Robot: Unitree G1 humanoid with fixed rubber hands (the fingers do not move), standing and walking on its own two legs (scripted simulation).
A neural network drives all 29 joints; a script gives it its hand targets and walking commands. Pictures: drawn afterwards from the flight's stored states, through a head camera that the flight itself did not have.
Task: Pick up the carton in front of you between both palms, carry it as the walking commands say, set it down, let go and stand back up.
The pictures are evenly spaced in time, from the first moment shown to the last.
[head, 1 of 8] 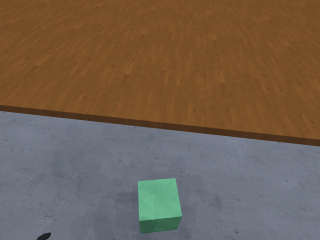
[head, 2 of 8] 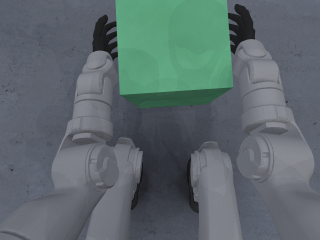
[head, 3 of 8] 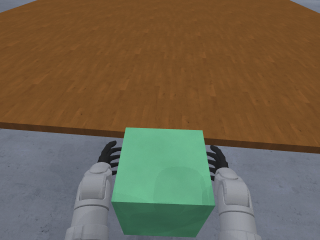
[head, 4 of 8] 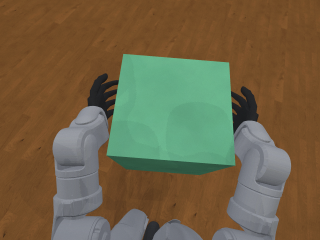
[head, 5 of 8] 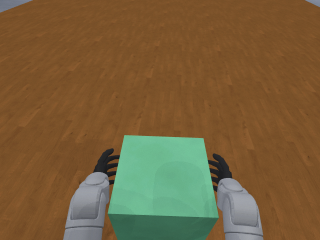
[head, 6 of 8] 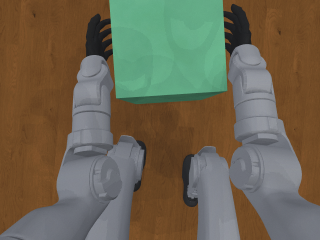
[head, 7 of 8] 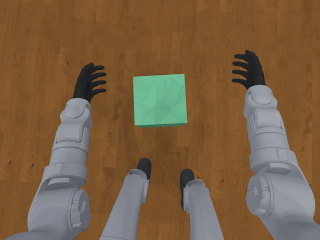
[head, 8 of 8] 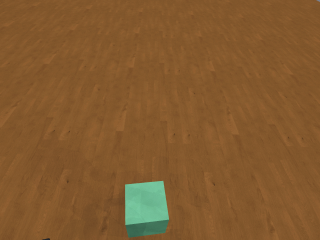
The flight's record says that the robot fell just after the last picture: no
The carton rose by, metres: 0.80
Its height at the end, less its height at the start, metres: +0.08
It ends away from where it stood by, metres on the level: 2.65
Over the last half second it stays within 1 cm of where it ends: yes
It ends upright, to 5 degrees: yes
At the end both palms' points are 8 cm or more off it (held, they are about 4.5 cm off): yes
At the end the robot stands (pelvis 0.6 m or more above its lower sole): yes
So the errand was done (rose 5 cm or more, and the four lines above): yes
